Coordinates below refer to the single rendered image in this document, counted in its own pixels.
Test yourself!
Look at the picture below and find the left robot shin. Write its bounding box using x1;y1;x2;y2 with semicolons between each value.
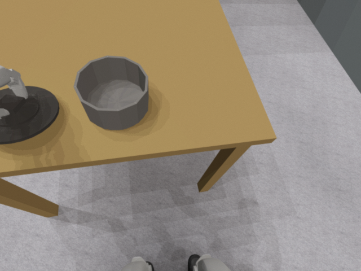
131;257;146;263

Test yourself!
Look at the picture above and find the robot right foot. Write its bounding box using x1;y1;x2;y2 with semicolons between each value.
188;254;200;271

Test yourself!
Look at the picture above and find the robot left hand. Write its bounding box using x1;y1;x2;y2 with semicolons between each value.
0;65;28;119

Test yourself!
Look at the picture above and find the pot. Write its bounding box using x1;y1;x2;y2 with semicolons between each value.
74;55;149;130

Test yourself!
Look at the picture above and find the lid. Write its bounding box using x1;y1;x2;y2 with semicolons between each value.
0;86;59;145

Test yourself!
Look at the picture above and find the knob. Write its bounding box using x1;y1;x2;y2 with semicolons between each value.
0;94;26;114

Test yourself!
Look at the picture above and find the table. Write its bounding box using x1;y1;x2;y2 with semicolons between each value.
0;0;277;217

